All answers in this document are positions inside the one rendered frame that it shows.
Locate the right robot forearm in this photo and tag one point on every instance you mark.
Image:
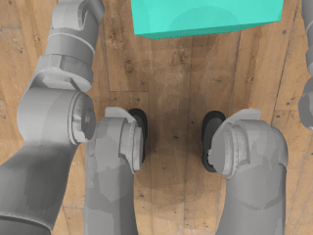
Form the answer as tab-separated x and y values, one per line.
307	15

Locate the left robot forearm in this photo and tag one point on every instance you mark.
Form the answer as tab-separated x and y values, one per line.
71	45

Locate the robot shin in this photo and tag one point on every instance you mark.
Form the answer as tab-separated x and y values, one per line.
110	112
282	147

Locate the robot right shin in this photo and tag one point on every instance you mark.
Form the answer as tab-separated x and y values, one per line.
282	147

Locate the robot left shin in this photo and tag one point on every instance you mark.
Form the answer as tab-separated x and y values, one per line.
110	112

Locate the robot left upper arm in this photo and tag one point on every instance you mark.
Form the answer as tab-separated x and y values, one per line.
53	122

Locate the carton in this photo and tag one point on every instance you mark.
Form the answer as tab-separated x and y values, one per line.
158	19

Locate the robot right upper arm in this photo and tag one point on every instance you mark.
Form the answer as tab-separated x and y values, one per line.
305	105

